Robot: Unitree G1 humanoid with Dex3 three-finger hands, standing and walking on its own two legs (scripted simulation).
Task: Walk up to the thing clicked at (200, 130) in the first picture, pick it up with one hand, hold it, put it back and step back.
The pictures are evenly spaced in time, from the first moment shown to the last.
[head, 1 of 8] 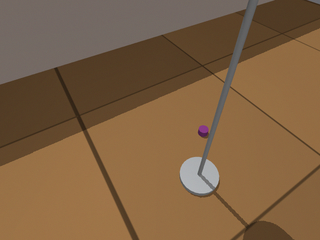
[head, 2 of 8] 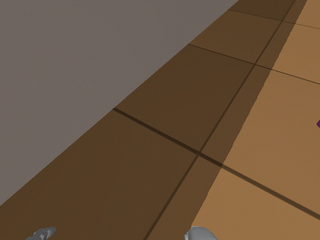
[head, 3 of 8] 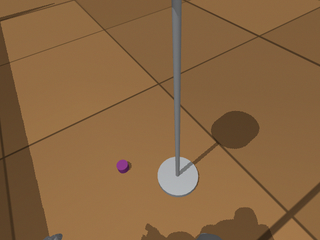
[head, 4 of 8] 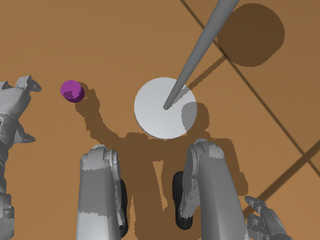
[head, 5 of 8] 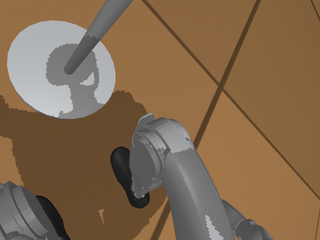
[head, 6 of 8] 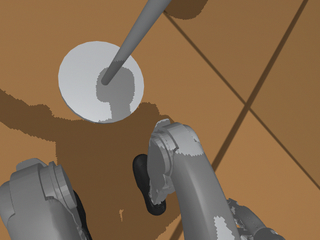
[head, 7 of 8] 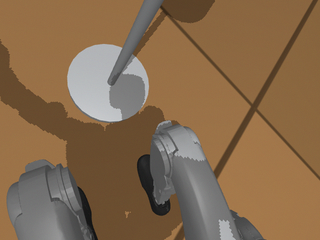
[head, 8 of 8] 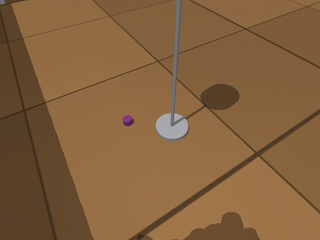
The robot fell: no
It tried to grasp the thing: yes
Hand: left
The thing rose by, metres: 0.69
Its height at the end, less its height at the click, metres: +0.00
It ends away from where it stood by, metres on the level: 0.02
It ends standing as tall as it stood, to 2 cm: yes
